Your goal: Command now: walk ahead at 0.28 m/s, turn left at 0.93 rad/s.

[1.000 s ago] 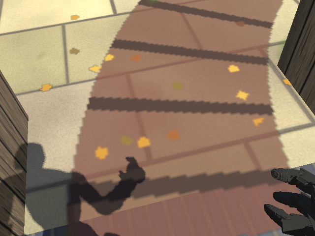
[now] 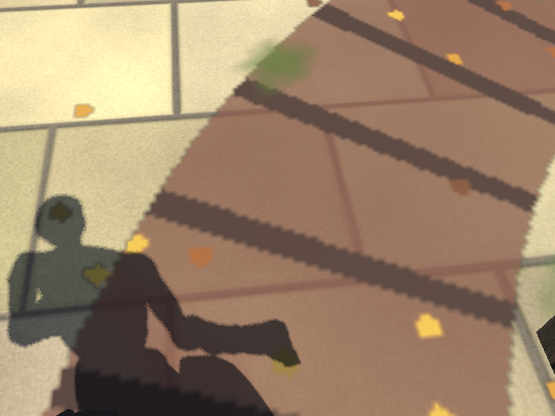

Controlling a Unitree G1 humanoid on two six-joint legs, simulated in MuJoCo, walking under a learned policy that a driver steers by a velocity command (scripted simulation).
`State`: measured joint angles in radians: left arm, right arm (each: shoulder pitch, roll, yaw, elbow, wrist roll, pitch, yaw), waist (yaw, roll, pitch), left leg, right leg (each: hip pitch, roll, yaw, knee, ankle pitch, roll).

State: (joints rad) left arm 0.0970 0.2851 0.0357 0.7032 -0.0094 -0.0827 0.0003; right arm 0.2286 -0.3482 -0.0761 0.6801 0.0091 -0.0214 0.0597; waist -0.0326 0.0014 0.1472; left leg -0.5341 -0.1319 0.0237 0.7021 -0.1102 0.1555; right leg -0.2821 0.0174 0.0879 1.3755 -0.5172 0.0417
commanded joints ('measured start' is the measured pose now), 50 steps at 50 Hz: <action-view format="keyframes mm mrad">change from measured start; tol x32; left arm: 1 77 177 41 -85 14 16 28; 50 85 150 73 26 -32 91 5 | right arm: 1 -32 -171 -52 -128 0 -36 -15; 50 40 -97 -13 -18 -14 5 -82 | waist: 1 74 -25 -251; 50 -26 178 -146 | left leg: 1 379 303 -706 -418 42 134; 6 277 203 -465 -323 524 112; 19 343 94 -656 -178 85 -30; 22 18 -94 -355 279 -623 -158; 27 -100 105 -143 604 -318 -241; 39 145 158 -20 45 -320 -178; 44 401 520 -443 -367 318 120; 50 511 427 -332 -518 -462 32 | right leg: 1 -298 -22 94 -56 92 -13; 19 -42 54 109 -938 391 27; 23 227 -427 558 -1047 678 -312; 29 129 -217 89 -1107 481 -226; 41 120 -264 -19 -951 628 -209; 44 -216 -55 -131 -588 -97 3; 50 -433 -64 -6 -303 140 4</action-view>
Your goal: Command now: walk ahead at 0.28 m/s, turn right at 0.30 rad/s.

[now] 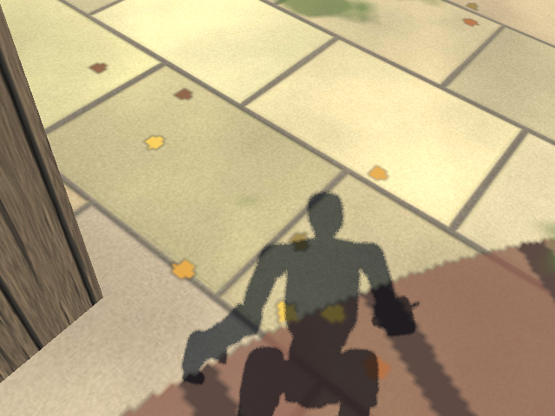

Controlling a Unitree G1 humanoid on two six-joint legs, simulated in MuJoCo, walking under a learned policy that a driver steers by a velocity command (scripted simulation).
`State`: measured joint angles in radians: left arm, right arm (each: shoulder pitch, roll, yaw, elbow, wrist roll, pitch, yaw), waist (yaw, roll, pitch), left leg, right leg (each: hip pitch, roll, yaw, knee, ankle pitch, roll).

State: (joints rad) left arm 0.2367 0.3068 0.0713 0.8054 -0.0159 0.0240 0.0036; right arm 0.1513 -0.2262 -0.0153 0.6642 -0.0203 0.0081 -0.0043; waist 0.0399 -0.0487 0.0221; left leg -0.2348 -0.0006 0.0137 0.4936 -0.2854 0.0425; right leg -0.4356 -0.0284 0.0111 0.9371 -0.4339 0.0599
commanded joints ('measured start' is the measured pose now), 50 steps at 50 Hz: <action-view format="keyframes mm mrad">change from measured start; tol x32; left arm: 1 -84 123 39 -90 -34 -25 3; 21 -189 39 -9 -215 -38 -58 -76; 25 348 224 93 -80 -44 -23 -36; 50 -198 213 29 -73 6 -114 75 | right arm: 1 120 -207 -71 5 17 -39 -26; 45 -17 -97 -68 41 73 -76 68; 50 700 -254 -150 210 66 8 41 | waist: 1 -102 226 17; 25 282 119 -130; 26 103 -318 -196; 42 -4 14 181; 50 -464 -31 -140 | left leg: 1 255 317 -349 -348 -365 129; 18 365 319 197 -456 81 59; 24 298 326 272 46 1173 70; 25 68 286 259 364 1033 43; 26 -349 69 228 904 -133 -23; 27 -424 -26 -160 1067 -244 14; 43 -560 68 2 431 466 36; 50 439 -7 49 280 293 190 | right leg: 1 -369 -25 97 134 108 -30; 19 -471 -132 -48 -70 434 -127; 25 588 89 -94 -236 226 -272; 27 904 -332 846 -631 -494 -431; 32 310 -200 226 -675 45 -167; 44 431 -127 -288 -826 903 11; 48 456 -178 -317 -448 1755 5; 50 186 -148 -244 205 1540 -37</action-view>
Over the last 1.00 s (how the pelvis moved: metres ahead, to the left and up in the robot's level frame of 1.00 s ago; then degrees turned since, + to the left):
0.18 -0.03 0.04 42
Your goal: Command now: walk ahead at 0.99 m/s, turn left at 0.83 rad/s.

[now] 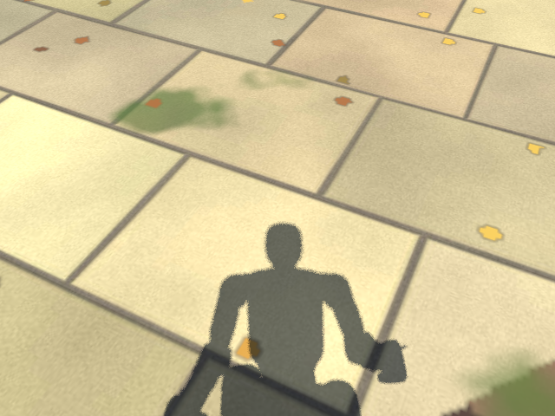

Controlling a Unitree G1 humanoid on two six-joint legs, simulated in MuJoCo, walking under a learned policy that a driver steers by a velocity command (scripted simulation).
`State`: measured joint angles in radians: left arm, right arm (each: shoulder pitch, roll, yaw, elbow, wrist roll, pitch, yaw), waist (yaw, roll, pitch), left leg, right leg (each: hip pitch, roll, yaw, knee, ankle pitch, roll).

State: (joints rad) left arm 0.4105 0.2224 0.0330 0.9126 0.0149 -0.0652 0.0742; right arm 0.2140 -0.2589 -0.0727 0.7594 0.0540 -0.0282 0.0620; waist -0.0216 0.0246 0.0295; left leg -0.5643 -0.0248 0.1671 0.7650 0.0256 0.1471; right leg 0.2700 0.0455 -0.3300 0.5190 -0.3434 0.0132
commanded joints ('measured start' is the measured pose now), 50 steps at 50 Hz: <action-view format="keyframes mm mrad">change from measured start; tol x64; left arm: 1 -548 83 12 -233 -44 -60 -44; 50 -105 175 13 -249 -52 -71 -70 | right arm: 1 693 -135 -60 199 -28 46 -30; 50 48 -92 -6 -162 -78 -77 -31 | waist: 1 -405 306 27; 21 90 -508 -463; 50 57 -110 -37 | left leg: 1 789 26 -203 -188 135 150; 4 684 227 -1040 -528 -643 309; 16 179 -15 -624 -396 -417 79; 23 -450 41 -311 793 -406 -78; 42 504 -100 31 75 -115 61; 45 1122 272 -977 -353 -474 397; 50 434 215 -675 -525 -286 206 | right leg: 1 -829 74 117 1225 47 19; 17 -554 -9 435 -42 329 90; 22 164 -491 1396 -271 -683 -253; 42 -319 -273 117 281 1760 -42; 44 -879 -24 191 997 -221 32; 50 -931 -192 472 815 37 -43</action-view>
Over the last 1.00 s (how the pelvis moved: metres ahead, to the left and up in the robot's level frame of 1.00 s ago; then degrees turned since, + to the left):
0.58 -0.30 -0.04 -8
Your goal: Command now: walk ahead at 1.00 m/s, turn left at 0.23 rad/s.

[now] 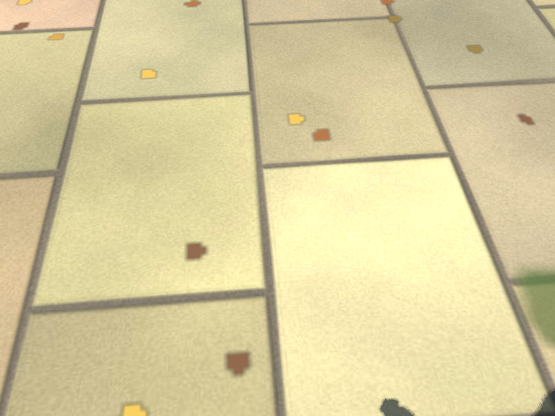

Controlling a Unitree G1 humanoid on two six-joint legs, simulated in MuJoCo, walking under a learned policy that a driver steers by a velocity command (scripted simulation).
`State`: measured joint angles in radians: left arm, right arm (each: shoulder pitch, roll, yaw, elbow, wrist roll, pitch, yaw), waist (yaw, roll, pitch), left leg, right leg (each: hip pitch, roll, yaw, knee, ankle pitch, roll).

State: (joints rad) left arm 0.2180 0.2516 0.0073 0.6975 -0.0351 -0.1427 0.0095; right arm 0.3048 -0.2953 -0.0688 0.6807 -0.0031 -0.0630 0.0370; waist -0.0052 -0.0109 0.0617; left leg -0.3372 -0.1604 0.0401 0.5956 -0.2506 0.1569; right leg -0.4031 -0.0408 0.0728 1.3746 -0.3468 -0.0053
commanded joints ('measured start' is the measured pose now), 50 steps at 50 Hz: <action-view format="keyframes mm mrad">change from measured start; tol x32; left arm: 1 92 130 39 -26 1 30 -6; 12 -287 83 13 -127 -9 19 -79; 19 336 249 100 -24 59 52 -56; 50 100 83 41 124 40 201 23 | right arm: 1 -57 -31 -1 -64 -11 -42 -6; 50 -190 -67 22 6 -15 41 -44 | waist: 1 58 -56 -29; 13 -85 52 54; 19 151 -163 -675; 24 -14 84 -102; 50 40 152 -181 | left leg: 1 125 327 -459 -387 -17 170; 12 332 296 32 -459 518 -59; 17 275 315 93 385 1533 -164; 18 -293 135 -16 975 52 -246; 19 -329 54 -228 1105 -315 -209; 37 -3 163 -90 -139 409 -139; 40 445 495 -418 -81 1158 130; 50 -13 316 -284 -314 -7 11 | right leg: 1 -255 -129 50 -77 57 -18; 9 -169 -51 -92 -686 717 -14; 15 -145 139 -250 -763 401 -116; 17 373 132 -147 -807 467 -195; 19 1074 -308 751 -881 283 -463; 28 74 -47 69 -1067 1060 -263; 38 249 -28 92 -806 618 -115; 41 -46 100 56 -323 -332 33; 50 186 33 -45 -709 12 55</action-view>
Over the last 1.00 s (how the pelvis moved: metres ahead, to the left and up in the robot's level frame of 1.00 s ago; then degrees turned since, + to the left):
0.71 0.25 0.01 58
